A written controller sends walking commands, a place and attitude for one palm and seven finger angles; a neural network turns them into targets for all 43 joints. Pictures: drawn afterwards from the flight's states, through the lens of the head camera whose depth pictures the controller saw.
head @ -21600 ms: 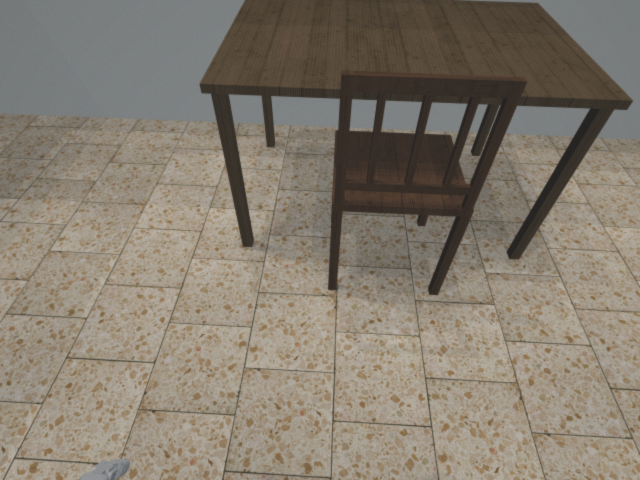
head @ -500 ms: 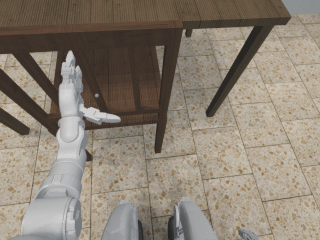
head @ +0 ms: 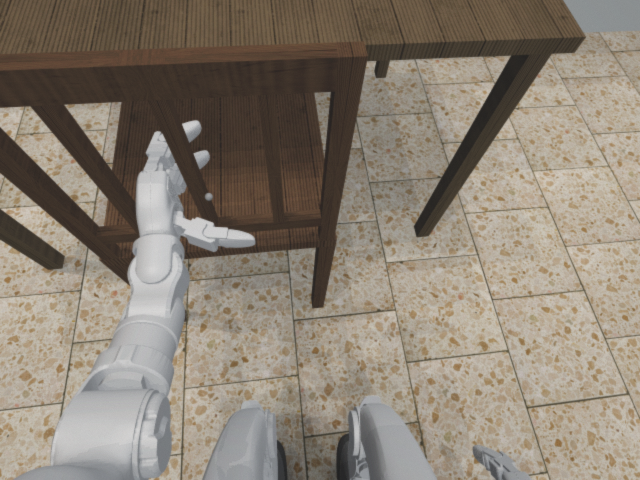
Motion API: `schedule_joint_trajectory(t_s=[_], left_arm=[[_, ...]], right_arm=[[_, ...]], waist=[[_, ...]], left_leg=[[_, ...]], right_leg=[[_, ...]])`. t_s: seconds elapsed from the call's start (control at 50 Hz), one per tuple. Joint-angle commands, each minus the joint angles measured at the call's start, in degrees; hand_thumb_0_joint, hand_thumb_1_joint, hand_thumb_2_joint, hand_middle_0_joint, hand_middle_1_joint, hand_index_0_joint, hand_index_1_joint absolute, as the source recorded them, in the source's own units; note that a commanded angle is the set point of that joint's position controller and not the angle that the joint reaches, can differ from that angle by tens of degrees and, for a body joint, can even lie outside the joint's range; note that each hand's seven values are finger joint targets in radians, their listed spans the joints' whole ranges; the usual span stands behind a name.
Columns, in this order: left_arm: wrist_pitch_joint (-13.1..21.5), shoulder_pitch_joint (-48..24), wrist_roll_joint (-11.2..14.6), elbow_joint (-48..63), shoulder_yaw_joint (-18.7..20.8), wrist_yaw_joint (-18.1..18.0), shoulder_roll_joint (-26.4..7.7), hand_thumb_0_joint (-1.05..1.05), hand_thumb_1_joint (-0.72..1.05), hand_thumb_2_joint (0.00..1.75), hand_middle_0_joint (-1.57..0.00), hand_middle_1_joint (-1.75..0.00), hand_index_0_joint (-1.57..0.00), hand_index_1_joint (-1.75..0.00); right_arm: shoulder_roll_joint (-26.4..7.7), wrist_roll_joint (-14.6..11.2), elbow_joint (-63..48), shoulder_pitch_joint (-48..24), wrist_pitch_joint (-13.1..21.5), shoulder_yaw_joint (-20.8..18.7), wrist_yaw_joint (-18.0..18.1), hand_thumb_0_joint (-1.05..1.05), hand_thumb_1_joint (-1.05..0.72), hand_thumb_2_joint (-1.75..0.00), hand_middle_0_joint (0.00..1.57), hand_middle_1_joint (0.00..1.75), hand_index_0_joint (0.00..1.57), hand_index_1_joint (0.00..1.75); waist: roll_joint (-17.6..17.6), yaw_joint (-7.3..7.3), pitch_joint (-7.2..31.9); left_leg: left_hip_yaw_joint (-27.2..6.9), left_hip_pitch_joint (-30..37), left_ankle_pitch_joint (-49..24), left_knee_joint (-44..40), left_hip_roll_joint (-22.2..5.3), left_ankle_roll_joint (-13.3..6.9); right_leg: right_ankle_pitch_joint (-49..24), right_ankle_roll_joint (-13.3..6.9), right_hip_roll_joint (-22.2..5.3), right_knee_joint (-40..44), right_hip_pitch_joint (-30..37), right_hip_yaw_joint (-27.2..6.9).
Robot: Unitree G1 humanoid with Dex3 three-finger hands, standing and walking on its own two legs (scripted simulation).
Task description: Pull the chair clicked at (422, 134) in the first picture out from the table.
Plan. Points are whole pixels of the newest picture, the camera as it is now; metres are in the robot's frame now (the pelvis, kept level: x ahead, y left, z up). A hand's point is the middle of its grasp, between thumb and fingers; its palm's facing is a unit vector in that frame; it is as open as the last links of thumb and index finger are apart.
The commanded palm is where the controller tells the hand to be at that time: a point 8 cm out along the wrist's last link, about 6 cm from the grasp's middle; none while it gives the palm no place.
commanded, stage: hook a spindle and tug to test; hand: left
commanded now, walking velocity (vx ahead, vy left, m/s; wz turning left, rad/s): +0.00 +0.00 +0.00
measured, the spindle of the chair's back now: (191, 173) +0.50 +0.16 +0.02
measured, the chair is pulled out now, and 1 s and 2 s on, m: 0.00 0.03 0.12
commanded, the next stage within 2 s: step backward, pulling the chair out in 1.10 s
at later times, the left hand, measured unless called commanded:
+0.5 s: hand (206, 187) +0.47 +0.13 +0.03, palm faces +0.10 -1.00 -0.02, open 5.5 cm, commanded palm +0.43 +0.17 +0.02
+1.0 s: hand (206, 207) +0.44 +0.13 +0.03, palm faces +0.08 -1.00 -0.02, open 5.3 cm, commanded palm +0.40 +0.17 +0.02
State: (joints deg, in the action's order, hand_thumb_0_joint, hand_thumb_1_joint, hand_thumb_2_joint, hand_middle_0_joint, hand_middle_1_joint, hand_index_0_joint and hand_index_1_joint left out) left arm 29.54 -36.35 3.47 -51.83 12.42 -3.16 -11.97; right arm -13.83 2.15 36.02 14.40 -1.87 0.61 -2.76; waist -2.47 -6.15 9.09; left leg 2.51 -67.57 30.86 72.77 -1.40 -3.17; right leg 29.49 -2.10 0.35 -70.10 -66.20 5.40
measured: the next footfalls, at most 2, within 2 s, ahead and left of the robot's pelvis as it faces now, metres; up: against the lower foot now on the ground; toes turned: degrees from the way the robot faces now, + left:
none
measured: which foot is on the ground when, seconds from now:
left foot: down 0.00-1.00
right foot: down 0.00-1.00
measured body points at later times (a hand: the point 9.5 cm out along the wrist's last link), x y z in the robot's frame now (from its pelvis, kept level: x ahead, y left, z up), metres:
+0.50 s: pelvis +0.01 +0.00 +0.00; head +0.15 +0.01 +0.43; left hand +0.46 +0.19 +0.03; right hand +0.08 -0.26 -0.12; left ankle +0.03 +0.09 -0.62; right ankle +0.03 -0.10 -0.62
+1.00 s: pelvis +0.03 +0.00 +0.01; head +0.16 +0.01 +0.44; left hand +0.43 +0.18 +0.03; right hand +0.13 -0.25 -0.11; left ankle +0.03 +0.09 -0.62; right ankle +0.03 -0.10 -0.62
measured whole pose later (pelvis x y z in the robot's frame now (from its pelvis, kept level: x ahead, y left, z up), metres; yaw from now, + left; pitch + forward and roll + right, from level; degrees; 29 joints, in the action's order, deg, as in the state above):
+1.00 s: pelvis +0.03 +0.00 +0.01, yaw +0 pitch +25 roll -2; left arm 29.0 -23.8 5.1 -37.7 8.0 -3.4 -9.4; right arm -13.4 1.7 34.3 14.1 -2.5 -0.2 -3.5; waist -2.0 -4.3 9.7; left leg 2.9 -63.3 32.5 70.3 -1.4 -3.1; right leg 31.0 -1.8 0.7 -67.7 -62.2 4.7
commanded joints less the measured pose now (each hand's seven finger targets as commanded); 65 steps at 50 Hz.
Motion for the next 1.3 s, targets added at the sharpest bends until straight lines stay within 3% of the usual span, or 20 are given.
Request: schedule_joint_trajectory(t_s=[0.0, 0.08, 0.18, 0.24, 0.3, 0.38, 0.42, 0.6, 0.74, 0.8, 0.86, 0.98, 1.06, 1.12, 1.18, 1.2, 1.22, 1.24, 1.26, 1.28], left_arm=[[6.1, -22.8, -0.3, 14.6, 1.6, -0.9, -9.2, 0.0, -0.16, 0.44, -0.43, -1.23, -0.43, -1.23], [6.0, -21.3, -0.9, 10.9, 2.4, -0.5, -10.1, 0.0, 0.06, 0.54, -0.5, -1.45, -0.5, -1.45], [4.4, -18.8, -0.1, 12.1, 0.6, 1.1, -8.1, 0.0, 0.34, 0.66, -0.5, -1.45, -0.5, -1.45], [3.5, -19.8, 0.7, 12.0, 0.4, 1.1, -7.3, 0.0, 0.51, 0.73, -0.5, -1.45, -0.5, -1.45], [3.8, -18.1, 0.6, 12.2, 1.9, 0.8, -9.0, 0.0, 0.68, 0.8, -0.5, -1.45, -0.5, -1.45], [4.5, -17.3, 0.1, 12.8, 0.8, 0.5, -7.8, 0.0, 0.9, 0.9, -0.5, -1.45, -0.5, -1.45], [4.7, -18.0, 0.1, 12.3, 0.8, 0.3, -7.7, 0.0, 0.9, 0.9, -0.5, -1.45, -0.5, -1.45], [3.7, -10.1, 0.0, 16.7, -1.5, 0.4, -5.3, 0.0, 0.9, 0.9, -0.5, -1.45, -0.5, -1.45], [3.1, -1.7, 0.6, 21.8, -2.6, 0.3, -4.5, 0.0, 0.9, 0.9, -0.5, -1.45, -0.5, -1.45], [3.3, -1.6, 0.7, 23.7, -4.2, 0.2, -2.9, 0.0, 0.9, 0.9, -0.5, -1.45, -0.5, -1.45], [3.4, -0.2, 0.5, 23.7, -4.6, 0.2, -2.7, 0.0, 0.9, 0.9, -0.5, -1.45, -0.5, -1.45], [3.1, 2.0, 0.8, 26.5, -5.4, 0.7, -2.2, 0.0, 0.9, 0.9, -0.5, -1.45, -0.5, -1.45], [2.4, 2.5, 1.1, 26.5, -5.0, 1.0, -2.3, 0.0, 0.9, 0.9, -0.5, -1.45, -0.5, -1.45], [2.2, 2.9, 1.3, 27.1, -4.9, 1.1, -2.4, 0.0, 0.9, 0.9, -0.5, -1.45, -0.5, -1.45], [2.2, -2.0, 1.1, 26.5, -5.2, 1.0, -3.0, 0.0, 0.9, 0.9, -0.5, -1.45, -0.5, -1.45], [-3.9, -13.3, -3.4, 38.7, -1.6, -2.1, -18.1, 0.0, 0.9, 0.9, -0.5, -1.45, -0.5, -1.45], [-7.5, -12.4, -3.0, 39.8, -3.2, -3.3, -15.2, 0.0, 0.9, 0.9, -0.5, -1.45, -0.5, -1.45], [-9.6, -10.0, -2.9, 39.8, -4.3, -3.8, -13.8, 0.0, 0.9, 0.9, -0.5, -1.45, -0.5, -1.45], [-11.9, -5.5, -3.1, 36.4, -4.9, -4.1, -12.5, 0.0, 0.9, 0.9, -0.5, -1.45, -0.5, -1.45], [-14.7, -0.1, -3.3, 27.6, -7.1, -3.7, -9.5, 0.0, 0.9, 0.9, -0.5, -1.45, -0.5, -1.45]], right_arm=[[-9.0, 0.3, -3.9, 6.3, 2.0, -3.1, 0.8, 0.0, -0.9, -0.9, 0.2, 0.3, 0.2, 0.3], [-9.0, 0.4, -3.4, 6.6, 2.1, -3.0, 0.8, 0.0, -0.9, -0.9, 0.2, 0.3, 0.2, 0.3], [-9.2, 0.0, -4.3, 6.9, 1.9, -3.3, 0.6, 0.0, -0.9, -0.9, 0.2, 0.3, 0.2, 0.3], [-9.2, -0.2, -3.8, 7.1, 1.6, -3.3, 0.6, 0.0, -0.9, -0.9, 0.2, 0.3, 0.2, 0.3], [-9.3, -0.1, -4.0, 7.2, 1.8, -3.3, 0.7, 0.0, -0.9, -0.9, 0.2, 0.3, 0.2, 0.3], [-9.0, 0.1, -4.1, 7.4, 1.8, -3.4, 0.3, 0.0, -0.9, -0.9, 0.2, 0.3, 0.2, 0.3], [-9.1, 0.1, -3.8, 7.2, 1.7, -3.4, 0.3, 0.0, -0.9, -0.9, 0.2, 0.3, 0.2, 0.3], [-8.9, -0.2, -5.3, 7.0, 1.0, -3.8, -0.3, 0.0, -0.9, -0.9, 0.2, 0.3, 0.2, 0.3], [-8.5, -0.5, -6.4, 6.2, 0.7, -3.8, -0.5, 0.0, -0.9, -0.9, 0.2, 0.3, 0.2, 0.3], [-8.2, -0.5, -6.3, 5.9, 0.9, -3.8, -0.5, 0.0, -0.9, -0.9, 0.2, 0.3, 0.2, 0.3], [-8.1, -0.5, -6.4, 5.7, 0.9, -3.8, -0.3, 0.0, -0.9, -0.9, 0.2, 0.3, 0.2, 0.3], [-8.0, -0.6, -6.8, 4.8, 1.1, -3.9, 0.0, 0.0, -0.9, -0.9, 0.2, 0.3, 0.2, 0.3], [-7.9, -0.7, -6.9, 4.3, 1.0, -3.9, 0.3, 0.0, -0.9, -0.9, 0.2, 0.3, 0.2, 0.3], [-7.8, -0.7, -7.0, 3.8, 1.2, -3.8, 0.4, 0.0, -0.9, -0.9, 0.2, 0.3, 0.2, 0.3], [-7.9, -0.8, -6.7, 3.4, 1.3, -3.5, 0.8, 0.0, -0.9, -0.9, 0.2, 0.3, 0.2, 0.3], [-7.8, -4.6, -10.2, 7.2, -3.4, -4.5, 2.8, 0.0, -0.9, -0.9, 0.2, 0.3, 0.2, 0.3], [-6.8, -5.3, -11.9, 7.5, -4.3, -4.7, 4.5, 0.0, -0.9, -0.9, 0.2, 0.3, 0.2, 0.3], [-6.6, -5.6, -12.0, 7.8, -4.4, -4.5, 5.4, 0.0, -0.9, -0.9, 0.2, 0.3, 0.2, 0.3], [-6.2, -5.7, -11.8, 5.1, -4.9, -3.8, 6.1, 0.0, -0.9, -0.9, 0.2, 0.3, 0.2, 0.3], [-6.1, -5.8, -10.9, 2.5, -5.7, -3.1, 6.4, 0.0, -0.9, -0.9, 0.2, 0.3, 0.2, 0.3]], waist=[[-1.2, -1.8, 29.2], [-0.9, -1.86, 27.7], [-3.1, -1.27, 30.7], [-1.4, -1.89, 28.7], [0.1, -1.29, 28.6], [-1.3, -1.07, 28.8], [-0.9, -1.58, 27.6], [-2.2, 0.15, 29.7], [0.4, 1.25, 28.2], [-1.5, 1.0, 27.0], [0.5, 0.83, 26.3], [-1.6, 1.27, 27.4], [1.1, 1.08, 26.8], [-0.4, 1.57, 27.3], [1.3, 0.12, 25.5], [-1.0, 1.96, 40.1], [-3.6, 0.84, 36.9], [-2.9, 0.76, 35.3], [-5.6, 1.11, 32.2], [-4.8, 1.19, 24.1]], left_leg=[[-5.5, 20.0, -18.6, -7.3, 0.9, 2.1], [-4.9, 17.6, -17.9, -6.8, 1.1, 1.9], [-5.1, 20.9, -21.2, -7.4, 0.9, 2.2], [-5.3, 20.5, -20.5, -7.5, 0.8, 2.2], [-5.1, 19.4, -20.9, -7.7, 0.9, 2.1], [-5.2, 20.3, -22.0, -7.6, 0.9, 2.2], [-5.1, 19.8, -21.3, -7.4, 0.7, 2.2], [-5.5, 24.6, -26.6, -8.4, 0.2, 2.8], [-4.9, 23.5, -28.4, -9.3, 0.2, 2.6], [-5.0, 24.8, -29.1, -9.2, 0.2, 2.7], [-4.9, 23.5, -28.9, -9.0, 0.2, 2.6], [-4.7, 24.7, -30.5, -8.4, 0.5, 2.7], [-4.8, 23.4, -29.3, -8.3, 0.5, 2.6], [-4.8, 24.4, -29.6, -8.3, 0.5, 2.8], [-4.8, 21.6, -26.0, -7.9, 0.7, 2.3], [-2.6, 39.8, -23.8, -19.1, -0.1, 1.2], [-1.6, 42.7, -25.1, -22.2, 0.6, 0.9], [-1.8, 43.2, -27.0, -23.6, 0.5, 0.9], [-2.7, 43.2, -29.5, -25.3, -0.1, 1.2], [-5.2, 40.0, -24.1, -29.7, -1.4, 1.8]], right_leg=[[-16.5, 0.5, 1.1, 8.2, 14.2, -4.7], [-16.7, 0.5, 1.1, 8.1, 14.8, -5.0], [-19.2, 0.3, 1.1, 7.9, 15.1, -4.6], [-18.2, 0.5, 1.2, 8.6, 14.5, -4.3], [-19.3, 0.4, 1.2, 8.4, 16.0, -4.5], [-19.9, 0.3, 1.3, 8.0, 15.5, -4.4], [-19.2, 0.4, 1.2, 8.1, 14.4, -4.3], [-21.7, 0.1, 1.3, 7.9, 15.0, -3.6], [-25.3, 0.1, 1.2, 8.5, 19.3, -3.9], [-25.0, 0.1, 1.1, 8.5, 17.7, -3.6], [-25.7, 0.2, 1.0, 8.3, 18.4, -3.8], [-27.3, 0.1, 0.8, 7.9, 18.6, -3.9], [-27.1, 0.3, 0.7, 8.0, 19.1, -3.9], [-26.9, 0.2, 0.7, 7.8, 18.9, -3.8], [-25.6, 0.4, 0.6, 7.9, 18.6, -4.2], [-29.9, 0.2, -3.4, 19.8, 42.7, -11.2], [-38.6, 0.6, -3.8, 22.7, 47.0, -11.3], [-44.2, 1.1, -4.5, 22.8, 48.0, -10.8], [-45.0, 0.7, -5.1, 22.5, 45.5, -10.3], [-33.9, 0.5, -4.8, 24.7, 40.9, -8.9]])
